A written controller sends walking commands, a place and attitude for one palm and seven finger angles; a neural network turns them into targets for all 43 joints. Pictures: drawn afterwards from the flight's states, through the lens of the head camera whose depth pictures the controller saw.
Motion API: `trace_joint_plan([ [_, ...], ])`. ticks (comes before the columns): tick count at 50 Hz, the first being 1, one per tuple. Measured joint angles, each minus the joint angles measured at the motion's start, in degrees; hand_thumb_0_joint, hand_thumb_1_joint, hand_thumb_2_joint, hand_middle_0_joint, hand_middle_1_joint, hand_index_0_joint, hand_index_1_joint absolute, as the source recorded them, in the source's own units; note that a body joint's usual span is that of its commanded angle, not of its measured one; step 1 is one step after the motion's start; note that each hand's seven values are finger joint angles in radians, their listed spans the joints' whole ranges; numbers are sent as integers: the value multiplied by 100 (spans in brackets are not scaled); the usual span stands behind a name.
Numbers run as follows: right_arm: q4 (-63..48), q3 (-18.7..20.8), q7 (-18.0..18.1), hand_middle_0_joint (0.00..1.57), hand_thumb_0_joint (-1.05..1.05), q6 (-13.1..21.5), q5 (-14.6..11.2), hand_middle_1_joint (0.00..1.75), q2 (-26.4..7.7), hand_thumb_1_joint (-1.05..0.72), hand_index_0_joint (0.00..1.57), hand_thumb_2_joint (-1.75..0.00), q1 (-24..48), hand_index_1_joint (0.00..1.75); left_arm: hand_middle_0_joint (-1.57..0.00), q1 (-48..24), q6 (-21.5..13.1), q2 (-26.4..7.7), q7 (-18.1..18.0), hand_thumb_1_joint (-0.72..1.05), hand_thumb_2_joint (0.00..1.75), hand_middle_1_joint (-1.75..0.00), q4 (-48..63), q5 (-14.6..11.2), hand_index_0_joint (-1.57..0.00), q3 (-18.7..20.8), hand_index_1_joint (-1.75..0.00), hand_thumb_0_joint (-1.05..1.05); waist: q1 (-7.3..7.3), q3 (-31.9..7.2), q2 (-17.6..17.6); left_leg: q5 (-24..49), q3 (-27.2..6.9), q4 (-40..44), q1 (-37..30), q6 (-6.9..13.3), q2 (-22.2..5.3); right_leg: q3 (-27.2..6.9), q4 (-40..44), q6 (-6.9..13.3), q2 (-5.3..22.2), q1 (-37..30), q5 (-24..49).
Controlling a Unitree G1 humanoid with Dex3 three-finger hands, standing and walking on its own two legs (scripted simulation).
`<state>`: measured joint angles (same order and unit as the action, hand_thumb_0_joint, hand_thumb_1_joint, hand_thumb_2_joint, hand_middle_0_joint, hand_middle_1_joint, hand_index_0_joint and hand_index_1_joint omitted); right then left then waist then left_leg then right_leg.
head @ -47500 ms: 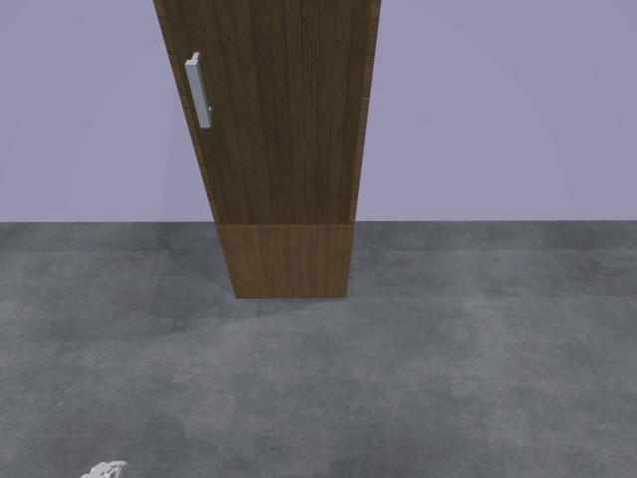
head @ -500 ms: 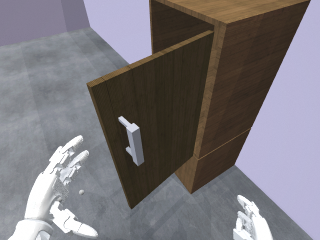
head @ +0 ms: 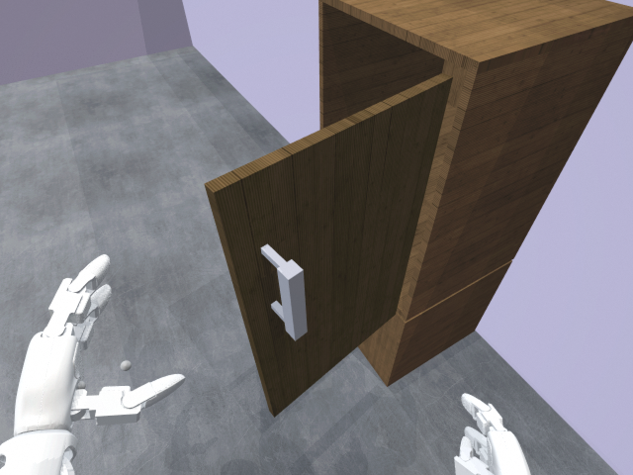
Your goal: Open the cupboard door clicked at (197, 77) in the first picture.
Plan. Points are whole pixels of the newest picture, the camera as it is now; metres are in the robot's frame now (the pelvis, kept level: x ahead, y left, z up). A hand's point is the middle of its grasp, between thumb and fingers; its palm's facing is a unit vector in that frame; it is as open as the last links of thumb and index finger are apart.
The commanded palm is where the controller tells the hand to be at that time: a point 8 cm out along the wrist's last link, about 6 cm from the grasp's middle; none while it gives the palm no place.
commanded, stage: draw the hand back to the body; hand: left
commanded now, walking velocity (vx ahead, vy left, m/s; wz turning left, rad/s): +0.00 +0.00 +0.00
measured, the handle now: (283, 293) +0.31 +0.09 +0.08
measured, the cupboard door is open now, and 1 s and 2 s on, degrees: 100 100 100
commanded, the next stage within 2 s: step back with the hand held close in 0.74 s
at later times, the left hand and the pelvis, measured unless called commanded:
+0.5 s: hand (83, 335) +0.20 +0.25 +0.15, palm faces +0.45 -0.80 -0.39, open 7.9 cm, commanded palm +0.15 +0.29 +0.17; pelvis +0.01 -0.01 +0.01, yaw -1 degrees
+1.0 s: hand (76, 339) +0.18 +0.25 +0.17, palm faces +0.44 -0.78 -0.45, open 7.4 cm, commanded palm +0.13 +0.28 +0.18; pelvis -0.02 -0.02 +0.01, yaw -1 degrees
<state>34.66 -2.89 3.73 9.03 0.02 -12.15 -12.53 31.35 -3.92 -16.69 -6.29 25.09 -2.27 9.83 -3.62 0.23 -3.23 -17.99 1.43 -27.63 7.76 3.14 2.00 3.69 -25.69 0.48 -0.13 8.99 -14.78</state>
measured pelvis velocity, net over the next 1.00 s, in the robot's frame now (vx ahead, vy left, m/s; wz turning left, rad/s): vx -0.02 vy -0.02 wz -0.01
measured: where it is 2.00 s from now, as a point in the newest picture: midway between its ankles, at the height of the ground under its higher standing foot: outside the picture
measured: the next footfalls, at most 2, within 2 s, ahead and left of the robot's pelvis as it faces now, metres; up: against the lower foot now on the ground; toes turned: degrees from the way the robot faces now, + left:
none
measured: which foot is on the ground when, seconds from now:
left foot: down 0.00-1.00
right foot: down 0.00-1.00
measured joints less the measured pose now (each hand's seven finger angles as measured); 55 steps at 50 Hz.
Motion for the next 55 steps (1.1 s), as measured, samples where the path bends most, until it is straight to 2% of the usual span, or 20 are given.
trace_joint_plan([
  [20,147,214,-74,20,1,-378,-15,30,-75,-90,20,-89,119,30,-20,-340,-38,-287,-21,66,80,-30,-224,-116,-20,900,-30,0,-40,21,-28,125,36,435,-401,-64,-72,-49,446,48,-92,-384,147],
  [26,152,236,-87,20,1,-403,-15,30,-103,-90,20,-89,154,30,-21,-392,-46,-208,-23,81,87,-30,-294,-134,-20,900,-30,1,-47,38,-48,173,23,476,-428,-85,-88,-35,485,73,-108,-414,189],
  [45,223,188,-46,20,1,-352,-40,30,-39,-90,20,-89,137,30,-21,-497,-121,-209,21,88,90,-30,-398,-157,-21,896,-30,1,-47,127,-88,291,-12,481,-426,-159,-167,5,565,163,-186,-452,329],
  [50,48,207,-73,20,1,-521,-47,30,-81,-90,20,-89,220,30,-21,-400,-469,-378,22,88,90,-30,-297,-123,-21,1293,-30,1,121,83,-105,282,-3,281,35,-158,-233,3,611,170,-247,-93,469],
  [55,-67,354,-33,20,1,-733,-75,30,-198,-90,20,-89,266,30,-21,-43,-484,-412,40,89,90,-30,-139,-98,-21,1183,-30,1,251,96,-89,353,101,249,324,-106,-173,-91,449,108,-180,282,505],
])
